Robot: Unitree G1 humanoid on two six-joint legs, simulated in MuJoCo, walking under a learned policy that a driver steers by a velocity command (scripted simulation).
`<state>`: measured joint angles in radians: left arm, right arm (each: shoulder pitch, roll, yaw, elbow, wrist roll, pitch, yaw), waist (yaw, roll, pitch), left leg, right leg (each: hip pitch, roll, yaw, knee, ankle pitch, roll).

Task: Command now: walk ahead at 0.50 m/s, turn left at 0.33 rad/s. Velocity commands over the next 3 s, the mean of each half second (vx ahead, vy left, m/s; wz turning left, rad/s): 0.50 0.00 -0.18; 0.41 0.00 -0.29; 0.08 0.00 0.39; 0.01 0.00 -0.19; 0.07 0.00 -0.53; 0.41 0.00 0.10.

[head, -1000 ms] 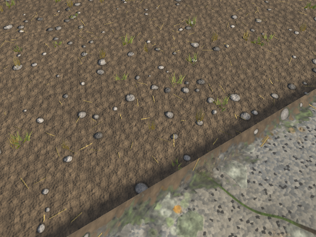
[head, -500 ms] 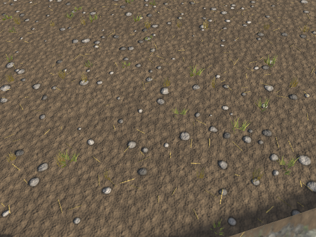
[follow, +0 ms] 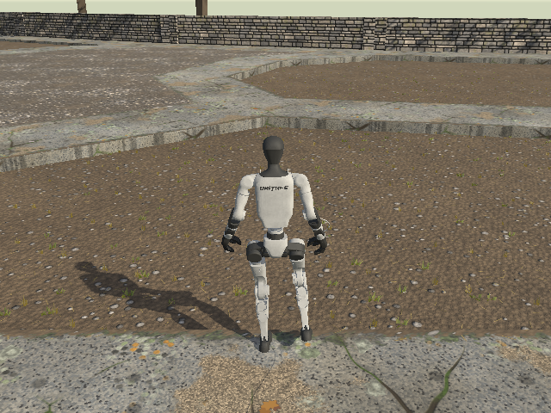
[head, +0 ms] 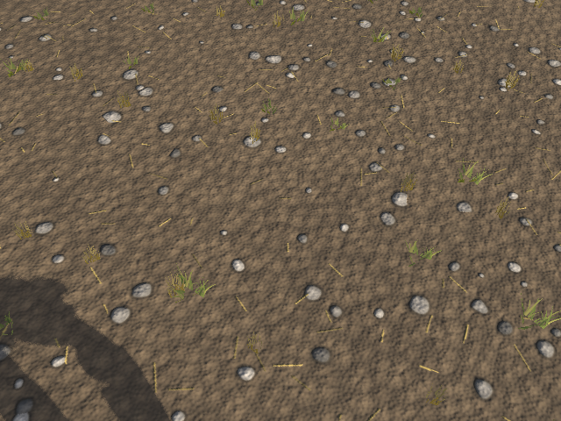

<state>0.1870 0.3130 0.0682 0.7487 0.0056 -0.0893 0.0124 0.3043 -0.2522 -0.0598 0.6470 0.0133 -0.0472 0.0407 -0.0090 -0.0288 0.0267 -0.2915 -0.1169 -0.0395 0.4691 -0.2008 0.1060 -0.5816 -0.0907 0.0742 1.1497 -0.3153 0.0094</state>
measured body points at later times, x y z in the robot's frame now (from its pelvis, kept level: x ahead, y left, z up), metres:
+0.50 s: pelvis +0.31 -0.12 -0.13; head +0.33 -0.12 +0.32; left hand +0.55 +0.09 -0.22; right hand +0.21 -0.38 -0.25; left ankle +0.03 +0.06 -0.71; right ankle +0.44 -0.24 -0.86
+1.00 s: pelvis +0.60 -0.18 -0.19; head +0.63 -0.18 +0.26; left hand +0.76 +0.05 -0.32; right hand +0.71 -0.48 -0.26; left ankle +0.74 -0.14 -0.91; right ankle +0.44 -0.25 -0.84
